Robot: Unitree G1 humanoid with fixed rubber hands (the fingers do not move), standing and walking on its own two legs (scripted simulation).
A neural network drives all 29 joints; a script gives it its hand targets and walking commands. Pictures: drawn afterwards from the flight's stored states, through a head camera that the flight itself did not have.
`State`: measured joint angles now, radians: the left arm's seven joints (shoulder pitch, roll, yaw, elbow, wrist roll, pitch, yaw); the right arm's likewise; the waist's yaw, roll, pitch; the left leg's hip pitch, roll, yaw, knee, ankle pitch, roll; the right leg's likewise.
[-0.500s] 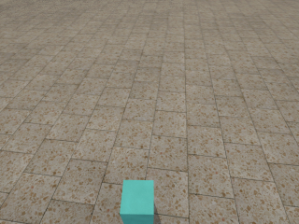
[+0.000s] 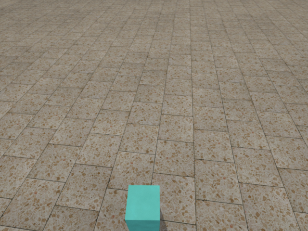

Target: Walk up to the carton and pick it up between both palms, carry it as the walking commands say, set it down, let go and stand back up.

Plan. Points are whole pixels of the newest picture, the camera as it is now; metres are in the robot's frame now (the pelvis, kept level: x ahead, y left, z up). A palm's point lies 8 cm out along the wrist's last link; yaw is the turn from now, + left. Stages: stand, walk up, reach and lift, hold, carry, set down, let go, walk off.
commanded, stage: stand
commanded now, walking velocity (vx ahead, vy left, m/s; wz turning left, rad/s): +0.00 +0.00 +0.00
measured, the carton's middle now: (144, 210) +0.38 +0.07 -0.63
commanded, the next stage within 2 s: reach and lift in 0.06 s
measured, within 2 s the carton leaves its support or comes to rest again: neither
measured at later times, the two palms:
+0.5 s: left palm out of the picture +0.15 +0.18 -0.14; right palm out of the picture +0.11 -0.18 -0.16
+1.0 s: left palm out of the picture +0.18 +0.26 -0.20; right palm out of the picture +0.19 -0.15 -0.18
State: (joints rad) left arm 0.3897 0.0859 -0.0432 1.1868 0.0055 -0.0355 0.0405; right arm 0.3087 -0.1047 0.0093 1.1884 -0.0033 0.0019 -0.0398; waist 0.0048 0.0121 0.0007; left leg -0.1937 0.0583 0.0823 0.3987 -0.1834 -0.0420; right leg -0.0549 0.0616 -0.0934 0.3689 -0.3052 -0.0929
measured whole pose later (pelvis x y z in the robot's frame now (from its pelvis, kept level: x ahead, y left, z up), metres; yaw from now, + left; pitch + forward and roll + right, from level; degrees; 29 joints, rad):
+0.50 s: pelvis -0.01 +0.01 -0.02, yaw -7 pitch +15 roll +4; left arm 0.04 0.08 0.02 0.61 -0.01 0.56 0.01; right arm 0.04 -0.11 0.07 0.65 0.01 0.56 -0.02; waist 0.03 -0.05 -0.11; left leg -0.62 -0.02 -0.01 0.61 -0.21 0.03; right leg -0.56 0.04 0.04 0.69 -0.39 -0.07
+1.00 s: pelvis -0.09 +0.06 -0.08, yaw -7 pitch +20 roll +0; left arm -0.20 0.15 0.12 0.55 -0.06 0.33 0.04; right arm -0.33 -0.12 -0.09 0.67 0.02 0.34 -0.02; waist 0.07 -0.07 0.00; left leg -1.03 -0.03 -0.06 0.97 -0.29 -0.02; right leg -0.96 0.06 0.02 1.03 -0.41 -0.03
